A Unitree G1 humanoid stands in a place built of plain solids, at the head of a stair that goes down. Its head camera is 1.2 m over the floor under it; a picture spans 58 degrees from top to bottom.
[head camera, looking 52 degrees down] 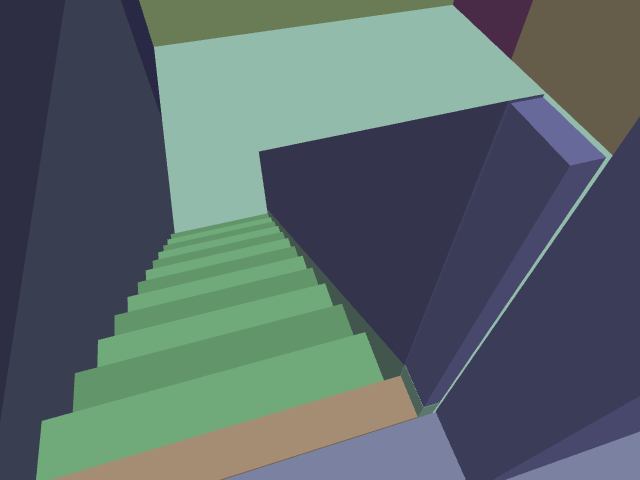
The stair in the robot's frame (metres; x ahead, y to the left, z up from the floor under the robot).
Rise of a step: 0.20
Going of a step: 0.24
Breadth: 1.07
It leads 16 degrees to the left of straight ahead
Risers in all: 13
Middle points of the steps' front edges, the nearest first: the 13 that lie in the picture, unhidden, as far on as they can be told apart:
0.30 0.28 0.00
0.53 0.35 -0.20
0.77 0.42 -0.40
1.00 0.49 -0.61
1.23 0.55 -0.81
1.46 0.62 -1.01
1.69 0.69 -1.22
1.92 0.76 -1.42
2.15 0.82 -1.62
2.38 0.89 -1.83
2.61 0.96 -2.03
2.84 1.03 -2.23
3.07 1.10 -2.44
